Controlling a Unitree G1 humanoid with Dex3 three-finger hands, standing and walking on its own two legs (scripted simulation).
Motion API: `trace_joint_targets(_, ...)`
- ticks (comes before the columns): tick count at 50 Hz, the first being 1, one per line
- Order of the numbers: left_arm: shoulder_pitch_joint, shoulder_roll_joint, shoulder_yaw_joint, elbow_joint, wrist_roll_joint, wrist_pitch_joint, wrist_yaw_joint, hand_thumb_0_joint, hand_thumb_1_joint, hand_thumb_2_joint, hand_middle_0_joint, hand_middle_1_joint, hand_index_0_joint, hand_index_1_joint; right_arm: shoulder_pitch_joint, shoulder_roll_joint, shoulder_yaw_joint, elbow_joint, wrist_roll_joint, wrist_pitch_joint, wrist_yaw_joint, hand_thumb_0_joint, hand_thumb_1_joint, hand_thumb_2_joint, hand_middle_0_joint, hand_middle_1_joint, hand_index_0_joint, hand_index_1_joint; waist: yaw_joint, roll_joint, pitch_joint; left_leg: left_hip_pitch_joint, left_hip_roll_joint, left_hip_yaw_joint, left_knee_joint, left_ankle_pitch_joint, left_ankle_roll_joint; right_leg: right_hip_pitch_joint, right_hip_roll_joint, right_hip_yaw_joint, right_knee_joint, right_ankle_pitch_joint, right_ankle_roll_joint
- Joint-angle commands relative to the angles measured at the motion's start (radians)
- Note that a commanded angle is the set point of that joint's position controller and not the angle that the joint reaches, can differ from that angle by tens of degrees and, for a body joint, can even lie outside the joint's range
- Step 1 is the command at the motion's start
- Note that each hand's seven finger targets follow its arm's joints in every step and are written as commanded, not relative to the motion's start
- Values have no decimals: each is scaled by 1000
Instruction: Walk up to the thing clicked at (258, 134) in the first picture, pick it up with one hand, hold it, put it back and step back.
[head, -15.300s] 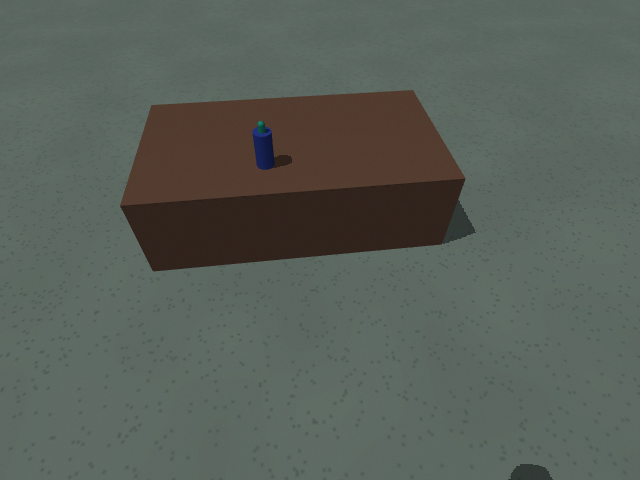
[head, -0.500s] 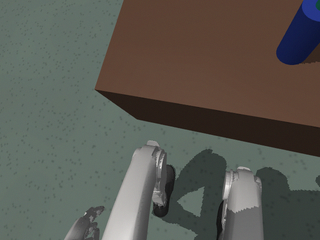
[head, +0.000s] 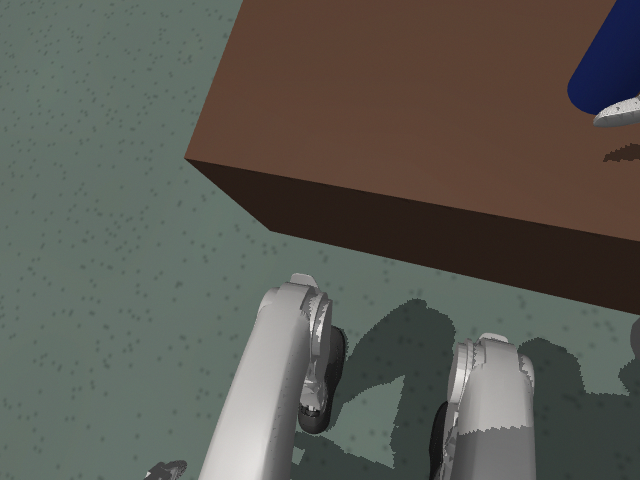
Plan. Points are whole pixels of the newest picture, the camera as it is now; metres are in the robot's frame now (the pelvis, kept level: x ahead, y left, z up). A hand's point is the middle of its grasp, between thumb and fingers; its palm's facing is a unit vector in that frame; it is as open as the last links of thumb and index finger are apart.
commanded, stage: close in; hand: right
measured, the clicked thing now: out of the picture +0.61 -0.17 +0.03
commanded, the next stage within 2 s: rest palm in 0.12 s
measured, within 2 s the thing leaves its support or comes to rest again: leaves its support in 1.58 s
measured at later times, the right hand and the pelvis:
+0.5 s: hand out of the picture +0.59 -0.17 +0.02, palm faces +0.07 +1.00 -0.01, open 16.8 cm; pelvis +0.01 +0.00 +0.01, yaw -2 degrees
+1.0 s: hand (634, 38) +0.61 -0.17 +0.02, palm faces +0.09 +1.00 -0.02, open 10.6 cm; pelvis +0.01 +0.00 +0.00, yaw -1 degrees
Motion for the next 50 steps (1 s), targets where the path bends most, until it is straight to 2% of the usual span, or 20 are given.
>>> trace_joint_targets(1, 210, 239, 103, -26, -2, -1, 11, 0, 906, 897, -192, -301, -195, -297, -407, -194, 0, -242, 8, -84, -21, 0, 476, -38, 63, 39, 49, 39, -4, -216, -672, 529, -25, 37, -122, 37, 59, 327, -12, -22, -338, 131, -12)
trace_joint_targets(3, 209, 240, 108, -18, -1, 3, 10, 0, 905, 899, -194, -301, -196, -299, -400, -156, 17, -235, 12, -85, -25, 0, 470, -47, 60, 42, 47, 42, 0, -231, -661, 507, -21, 38, -114, 61, 61, 358, -12, -17, -338, 168, -6)
trace_joint_targets(5, 217, 235, 116, -22, 2, 9, 10, 0, 901, 897, -192, -300, -193, -297, -427, -168, 12, -282, 12, -91, -34, 0, 482, -45, 59, 43, 46, 43, -8, -221, -727, 569, -21, 29, -119, 91, 61, 358, -9, -41, -320, 206, -9)
trace_joint_targets(10, 211, 233, 129, -15, 1, 19, 8, 0, 905, 900, -192, -302, -193, -300, -446, -118, 43, -296, 10, -94, -53, 0, 457, -45, 66, 44, 50, 44, -6, -238, -753, 569, -16, 25, -123, 90, 63, 383, -5, -45, -330, 207, -5)
trace_joint_targets(11, 210, 231, 131, -14, 1, 21, 8, 0, 905, 900, -192, -301, -193, -299, -445, -125, 29, -307, 10, -98, -61, 0, 442, -47, 68, 44, 51, 44, -16, -219, -768, 578, -15, 24, -125, 92, 62, 390, -6, -43, -332, 210, -5)
trace_joint_targets(13, 209, 233, 136, -4, 3, 25, 9, 0, 842, 945, -194, -289, -174, -312, -420, -83, 56, -273, 12, -94, -60, 0, 437, -27, 94, 27, 76, 28, -5, -213, -738, 576, -15, 22, -125, 108, 63, 378, -5, -49, -323, 225, -4)
trace_joint_targets(14, 209, 233, 136, -6, 3, 26, 9, 0, 833, 948, -197, -289, -175, -312, -435, -112, 40, -307, 11, -98, -63, 0, 443, -24, 98, 25, 81, 25, -14, -209, -769, 592, -14, 20, -123, 123, 63, 390, -5, -49, -319, 243, -4)
trace_joint_targets(17, 201, 229, 143, -3, 1, 28, 10, 0, 836, 949, -196, -289, -174, -312, -415, -75, 54, -280, 17, -93, -65, 0, 475, 0, 120, 20, 103, 21, -10, -170, -764, 633, -13, 13, -131, 137, 61, 360, -3, -58, -308, 243, -9)
trace_joint_targets(21, 184, 227, 142, 0, 2, 33, 9, 0, 879, 919, -201, -302, -192, -311, -407, -68, 59, -233, 17, -99, -64, 0, 437, 0, 254, 57, 226, 57, -11, -149, -681, 593, -15, 9, -134, 103, 60, 302, -3, -60, -304, 210, -12)
trace_joint_targets(24, 183, 234, 144, -4, 3, 37, 4, 0, 880, 918, -202, -304, -194, -313, -443, -78, 53, -246, 13, -113, -73, 0, 427, 0, 370, 133, 343, 134, -11, -171, -711, 554, -13, 18, -119, 89, 63, 356, -3, -45, -321, 212, -6)
trace_joint_targets(25, 178, 233, 143, -4, 6, 38, 4, 0, 881, 919, -200, -302, -192, -311, -428, -43, 80, -216, 13, -111, -72, 0, 433, -3, 374, 140, 348, 141, -1, -169, -701, 559, -12, 17, -119, 89, 62, 352, -3, -48, -313, 206, -8)
trace_joint_targets(26, 188, 231, 141, -4, 8, 39, 3, 0, 890, 911, -201, -304, -196, -310, -437, -41, 75, -205, 14, -115, -72, 0, 414, -14, 387, 152, 359, 153, 5, -148, -697, 578, -12, 15, -118, 99, 61, 323, 0, -49, -305, 207, -9)
trace_joint_targets(27, 187, 233, 142, -7, 7, 42, 4, 0, 887, 911, -202, -305, -197, -310, -467, -77, 53, -237, 12, -122, -78, 0, 418, -31, 415, 176, 388, 176, -3, -142, -726, 585, -12, 13, -117, 102, 60, 329, -1, -51, -302, 211, -10)
trace_joint_targets(33, 193, 236, 139, -8, 11, 50, 2, 0, 891, 914, -200, -304, -194, -310, -510, -69, 76, -211, -5, -119, -100, 0, 342, -167, 636, 366, 611, 367, 10, -170, -735, 588, -12, 14, -128, 64, 58, 327, 5, -56, -314, 163, -11)
trace_joint_targets(36, 196, 239, 136, -7, 12, 56, -1, 0, 889, 912, -200, -304, -195, -309, -538, -102, 70, -220, -21, -120, -114, 0, 303, -213, 733, 437, 708, 439, 5, -187, -743, 559, -13, 20, -120, 57, 61, 351, 1, -40, -329, 164, -6)
trace_joint_targets(40, 211, 241, 133, -2, 14, 61, -1, 0, 888, 911, -199, -304, -196, -307, -550, -65, 86, -203, -19, -112, -121, 0, 262, -298, 845, 544, 824, 545, 24, -200, -727, 522, -12, 28, -108, 83, 63, 388, -3, -22, -323, 197, 1)
trace_joint_targets(43, 216, 243, 127, 0, 15, 63, 2, 0, 889, 911, -197, -302, -193, -306, -558, -113, 72, -198, -26, -112, -123, 0, 163, -397, 922, 639, 901, 640, 25, -192, -724, 560, -13, 25, -124, 72, 61, 348, 1, -38, -315, 181, -7)
trace_joint_targets(48, 222, 240, 116, -2, 17, 66, -2, 0, 887, 907, -199, -303, -195, -307, -521, -83, 90, -140, -32, -107, -126, 0, 21, -522, 1024, 758, 1003, 759, 37, -196, -670, 543, -16, 30, -124, 68, 63, 325, 1, -39, -317, 177, -7)
trace_joint_targets(49, 228, 243, 116, -1, 18, 67, -3, 0, 892, 908, -199, -304, -195, -308, -531, -85, 88, -141, -31, -109, -127, 0, -18, -562, 1044, 791, 1022, 793, 49, -193, -662, 543, -17, 32, -125, 71, 62, 316, 0, -36, -311, 175, -8)
trace_joint_targets(50, 232, 241, 115, -2, 16, 67, -3, 0, 890, 906, -199, -302, -195, -306, -560, -93, 87, -169, -30, -112, -129, 0, -58, -588, 1057, 811, 1035, 812, 42, -197, -687, 548, -16, 31, -118, 80, 64, 333, -1, -34, -316, 187, -5)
